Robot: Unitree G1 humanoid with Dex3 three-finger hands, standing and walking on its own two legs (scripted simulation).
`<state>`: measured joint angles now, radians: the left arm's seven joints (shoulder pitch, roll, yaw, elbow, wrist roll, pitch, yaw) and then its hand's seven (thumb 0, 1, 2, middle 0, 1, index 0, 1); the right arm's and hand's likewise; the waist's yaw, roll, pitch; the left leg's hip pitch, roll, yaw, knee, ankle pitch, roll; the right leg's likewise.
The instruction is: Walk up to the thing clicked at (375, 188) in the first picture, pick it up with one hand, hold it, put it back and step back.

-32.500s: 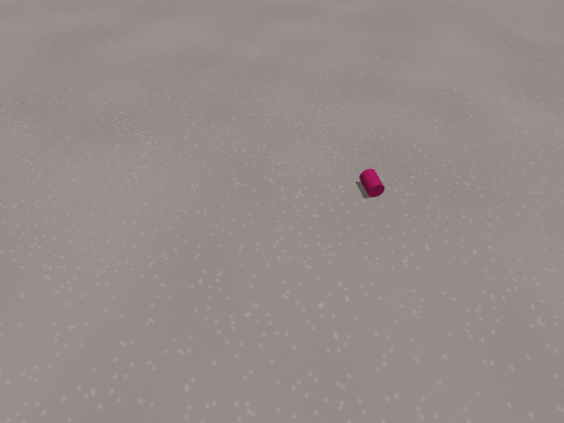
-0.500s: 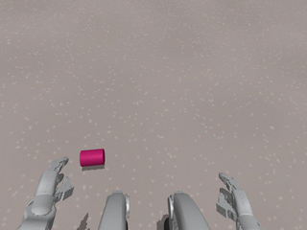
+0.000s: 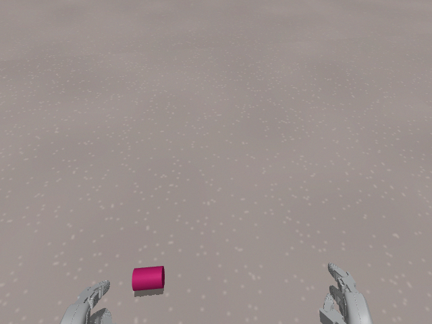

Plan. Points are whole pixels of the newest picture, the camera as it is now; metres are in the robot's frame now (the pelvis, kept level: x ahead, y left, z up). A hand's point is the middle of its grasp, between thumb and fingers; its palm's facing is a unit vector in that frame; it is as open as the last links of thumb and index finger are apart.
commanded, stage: home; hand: left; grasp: from above
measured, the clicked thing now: (148, 278) +0.45 +0.27 -0.67
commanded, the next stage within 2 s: stand in 1.90 s
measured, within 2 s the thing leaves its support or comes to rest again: neither
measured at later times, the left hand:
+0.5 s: hand out of the picture +0.16 +0.18 -0.05, palm faces +0.05 -0.98 -0.20, open 7.4 cm
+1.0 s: hand out of the picture +0.15 +0.18 -0.05, palm faces +0.04 -0.98 -0.20, open 7.4 cm
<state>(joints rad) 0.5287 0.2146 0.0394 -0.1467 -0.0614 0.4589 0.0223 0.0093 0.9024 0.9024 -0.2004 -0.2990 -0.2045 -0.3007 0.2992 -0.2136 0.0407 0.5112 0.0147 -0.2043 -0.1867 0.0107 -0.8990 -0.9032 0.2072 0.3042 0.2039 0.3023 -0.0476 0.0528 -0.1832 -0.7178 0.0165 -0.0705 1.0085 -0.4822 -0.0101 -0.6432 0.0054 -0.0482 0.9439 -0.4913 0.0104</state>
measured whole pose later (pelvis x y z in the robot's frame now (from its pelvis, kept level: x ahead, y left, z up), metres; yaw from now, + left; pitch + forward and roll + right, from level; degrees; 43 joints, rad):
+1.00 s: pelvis -0.01 +0.00 +0.00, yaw +0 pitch +10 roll -2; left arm 0.50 0.22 0.03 -0.12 -0.05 0.46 0.01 0.01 0.90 0.90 -0.20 -0.30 -0.20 -0.30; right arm 0.29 -0.22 0.04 0.53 0.00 -0.23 -0.18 0.01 -0.90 -0.90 0.21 0.30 0.21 0.30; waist -0.04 0.04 -0.16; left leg -0.71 0.02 -0.07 1.02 -0.48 -0.02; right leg -0.64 0.01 -0.05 0.96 -0.49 0.01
